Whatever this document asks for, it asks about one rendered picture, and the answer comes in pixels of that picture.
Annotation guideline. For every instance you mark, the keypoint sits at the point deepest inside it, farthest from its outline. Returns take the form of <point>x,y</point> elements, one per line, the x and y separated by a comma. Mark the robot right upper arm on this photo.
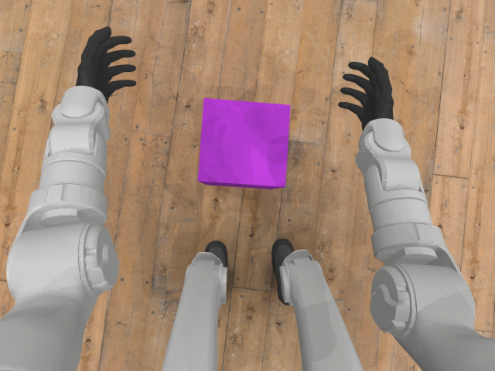
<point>430,312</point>

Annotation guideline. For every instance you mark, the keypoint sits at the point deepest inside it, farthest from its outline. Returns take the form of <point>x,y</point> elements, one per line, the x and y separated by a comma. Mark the right robot hand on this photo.
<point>377,102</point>

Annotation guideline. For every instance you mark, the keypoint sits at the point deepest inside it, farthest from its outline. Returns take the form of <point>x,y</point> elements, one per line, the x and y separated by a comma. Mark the left robot forearm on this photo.
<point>71,188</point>

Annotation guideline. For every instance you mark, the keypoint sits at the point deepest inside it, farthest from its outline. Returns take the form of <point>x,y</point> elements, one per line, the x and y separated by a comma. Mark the right robot forearm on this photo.
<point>403,228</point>

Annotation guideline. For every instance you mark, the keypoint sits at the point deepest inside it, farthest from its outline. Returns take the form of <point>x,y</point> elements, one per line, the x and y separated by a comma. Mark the robot left shin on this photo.
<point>203,256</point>

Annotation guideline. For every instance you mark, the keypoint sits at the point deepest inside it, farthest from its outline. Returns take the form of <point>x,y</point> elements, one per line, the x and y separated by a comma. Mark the left robot hand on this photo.
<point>93,70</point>

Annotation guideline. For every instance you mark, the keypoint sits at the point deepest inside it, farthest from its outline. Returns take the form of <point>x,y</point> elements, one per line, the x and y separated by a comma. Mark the robot left upper arm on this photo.
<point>56,275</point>

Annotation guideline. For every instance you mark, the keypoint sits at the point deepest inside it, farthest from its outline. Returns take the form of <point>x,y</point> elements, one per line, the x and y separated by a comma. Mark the carton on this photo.
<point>244,144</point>

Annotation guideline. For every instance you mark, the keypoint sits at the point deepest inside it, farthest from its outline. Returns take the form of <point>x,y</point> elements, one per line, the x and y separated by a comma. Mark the right robot thigh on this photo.
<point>325,343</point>

